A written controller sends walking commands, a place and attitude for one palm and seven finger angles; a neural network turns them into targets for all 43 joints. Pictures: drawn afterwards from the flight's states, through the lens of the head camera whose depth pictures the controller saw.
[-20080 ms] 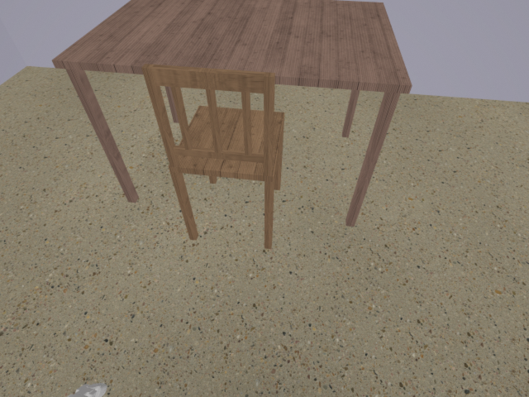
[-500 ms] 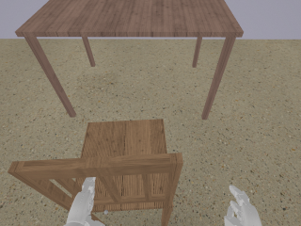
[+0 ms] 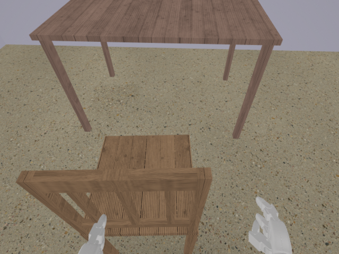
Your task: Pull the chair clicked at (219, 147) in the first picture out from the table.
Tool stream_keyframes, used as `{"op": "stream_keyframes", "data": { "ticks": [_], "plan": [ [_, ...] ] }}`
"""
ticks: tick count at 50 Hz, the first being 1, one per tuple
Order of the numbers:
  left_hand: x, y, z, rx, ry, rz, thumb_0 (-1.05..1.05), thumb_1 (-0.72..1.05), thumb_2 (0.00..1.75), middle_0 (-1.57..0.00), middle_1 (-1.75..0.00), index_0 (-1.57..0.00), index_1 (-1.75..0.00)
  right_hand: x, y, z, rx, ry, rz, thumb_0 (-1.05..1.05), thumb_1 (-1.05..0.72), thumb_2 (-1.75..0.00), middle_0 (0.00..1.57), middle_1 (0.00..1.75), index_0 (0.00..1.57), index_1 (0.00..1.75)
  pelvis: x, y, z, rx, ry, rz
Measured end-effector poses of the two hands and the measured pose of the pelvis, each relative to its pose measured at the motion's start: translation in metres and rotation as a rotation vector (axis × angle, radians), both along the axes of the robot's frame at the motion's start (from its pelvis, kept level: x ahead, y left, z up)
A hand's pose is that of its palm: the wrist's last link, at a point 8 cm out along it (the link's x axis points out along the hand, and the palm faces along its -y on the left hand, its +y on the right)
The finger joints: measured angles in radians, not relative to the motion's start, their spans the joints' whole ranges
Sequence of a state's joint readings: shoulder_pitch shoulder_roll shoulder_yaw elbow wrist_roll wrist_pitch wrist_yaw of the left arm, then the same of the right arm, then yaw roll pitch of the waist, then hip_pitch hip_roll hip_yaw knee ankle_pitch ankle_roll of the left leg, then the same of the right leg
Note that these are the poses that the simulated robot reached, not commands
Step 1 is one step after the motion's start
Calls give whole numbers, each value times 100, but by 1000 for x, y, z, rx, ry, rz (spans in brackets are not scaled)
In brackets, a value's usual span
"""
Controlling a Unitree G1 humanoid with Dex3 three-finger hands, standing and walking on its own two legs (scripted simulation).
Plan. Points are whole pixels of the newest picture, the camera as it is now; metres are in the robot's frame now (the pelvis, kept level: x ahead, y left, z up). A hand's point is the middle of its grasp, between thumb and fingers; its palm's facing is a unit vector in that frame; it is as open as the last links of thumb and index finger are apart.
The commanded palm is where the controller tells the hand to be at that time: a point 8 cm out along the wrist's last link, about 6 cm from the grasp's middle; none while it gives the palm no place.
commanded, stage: draw the hand back to the body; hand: left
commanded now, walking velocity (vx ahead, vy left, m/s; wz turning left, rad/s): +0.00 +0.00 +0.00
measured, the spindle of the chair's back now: (129, 206) +0.25 +0.12 -0.05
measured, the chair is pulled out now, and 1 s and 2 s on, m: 0.60 0.60 0.60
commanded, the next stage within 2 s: step back with the hand held close in 1.70 s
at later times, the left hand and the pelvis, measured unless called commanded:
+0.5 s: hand out of the picture +0.12 +0.14 +0.05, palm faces +0.02 -1.00 -0.08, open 17.5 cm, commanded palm +0.08 +0.21 +0.09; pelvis -0.02 +0.00 -0.02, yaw -1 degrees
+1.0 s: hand (28, 217) +0.16 +0.22 +0.16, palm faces +0.36 -0.83 -0.41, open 13.7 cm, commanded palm +0.11 +0.26 +0.18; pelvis -0.01 -0.01 +0.05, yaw +0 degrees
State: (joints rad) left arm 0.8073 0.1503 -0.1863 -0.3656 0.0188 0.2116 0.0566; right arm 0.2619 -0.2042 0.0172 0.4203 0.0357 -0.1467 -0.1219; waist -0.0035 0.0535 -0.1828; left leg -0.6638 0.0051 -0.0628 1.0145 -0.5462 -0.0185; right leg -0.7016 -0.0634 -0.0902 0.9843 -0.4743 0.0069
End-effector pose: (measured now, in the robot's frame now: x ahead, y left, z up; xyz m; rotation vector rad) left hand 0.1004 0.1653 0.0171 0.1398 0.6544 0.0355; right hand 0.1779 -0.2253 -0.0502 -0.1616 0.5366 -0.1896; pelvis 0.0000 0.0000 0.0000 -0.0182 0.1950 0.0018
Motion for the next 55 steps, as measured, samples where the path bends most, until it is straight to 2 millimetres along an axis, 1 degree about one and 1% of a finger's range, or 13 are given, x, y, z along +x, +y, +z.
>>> {"op": "stream_keyframes", "data": {
  "ticks": [7,9,11,14,18,23,27,32,36,40,45,48,55],
  "plan": [
    [-14,-2,3,-18,5,0,-1,-54,20,0,0,-1,-1,-1,-3,-1,-7,-8,-25,1,-90,-90,20,30,21,30,0,2,-3,-2,10,-2],
    [-16,-2,5,-67,-36,34,-1,-54,20,0,0,-1,-1,-2,-3,-2,-10,-13,-28,1,-90,-90,20,30,21,30,-1,2,-5,-3,16,-2],
    [-14,1,11,-99,-113,66,-1,-54,20,0,0,-1,-1,-3,-4,-4,-14,-14,-26,1,-90,-90,20,30,21,30,-3,1,-8,-5,22,0],
    [-6,11,25,-94,-255,89,-1,-54,20,-1,0,-1,-1,-5,-3,-11,-11,-4,-17,1,-90,-90,20,30,21,30,-6,1,-12,-9,25,3],
    [5,19,45,-79,-436,72,-1,-54,20,0,0,-1,0,-8,0,-23,16,16,-10,1,-90,-90,20,30,21,30,-10,2,-17,-10,30,-1],
    [1,24,42,-75,-467,6,-1,-54,20,0,0,0,0,-13,4,-35,49,42,-10,1,-90,-90,20,30,21,30,-16,1,-22,-8,31,-9],
    [-1,33,53,-47,-468,-20,-1,-55,20,0,0,-2,-1,-18,7,-37,73,53,-23,1,-90,-90,20,30,21,30,-19,1,-19,-11,9,-7],
    [0,44,78,-17,-524,3,-1,-52,22,-1,-1,-5,-3,-22,10,-27,81,42,-27,1,-90,-90,20,30,21,30,-19,0,-7,-14,-24,-1],
    [0,55,94,184,-449,0,-1,-44,25,-2,-3,-10,-7,-23,11,-14,50,62,-5,1,-90,-90,20,30,21,30,-17,-1,8,-15,-87,4],
    [0,66,110,288,-418,55,-1,-32,31,-4,-5,-16,-11,-19,11,2,36,53,9,1,-90,-90,20,30,21,30,-15,-3,24,-13,-149,7],
    [9,85,142,370,-509,159,-1,-16,39,-6,-8,-15,-13,-10,12,20,23,20,47,1,-90,-90,20,30,21,30,-13,-5,38,-9,-203,10],
    [15,91,160,395,-575,197,0,-6,44,-8,-11,-13,-14,-4,11,28,22,6,64,1,-90,-90,20,30,21,30,-11,-6,44,-3,-223,8],
    [25,96,184,427,-642,209,0,19,56,-11,-16,-13,-17,7,5,36,19,9,78,1,-90,-90,20,30,21,30,-5,-8,53,6,-248,1]
  ]
}}
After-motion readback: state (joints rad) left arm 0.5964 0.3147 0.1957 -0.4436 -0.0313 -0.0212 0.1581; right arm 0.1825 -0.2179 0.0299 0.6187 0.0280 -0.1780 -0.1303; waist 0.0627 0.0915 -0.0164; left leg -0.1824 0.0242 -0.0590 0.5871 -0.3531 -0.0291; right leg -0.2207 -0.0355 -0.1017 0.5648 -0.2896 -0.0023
